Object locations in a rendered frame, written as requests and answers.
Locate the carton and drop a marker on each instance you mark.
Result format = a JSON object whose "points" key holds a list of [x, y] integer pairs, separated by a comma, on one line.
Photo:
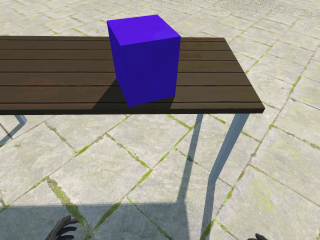
{"points": [[145, 53]]}

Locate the robot left hand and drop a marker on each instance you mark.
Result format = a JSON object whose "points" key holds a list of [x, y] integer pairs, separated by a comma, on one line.
{"points": [[60, 229]]}

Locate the table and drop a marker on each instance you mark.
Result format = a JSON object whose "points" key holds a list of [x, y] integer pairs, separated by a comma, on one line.
{"points": [[75, 75]]}

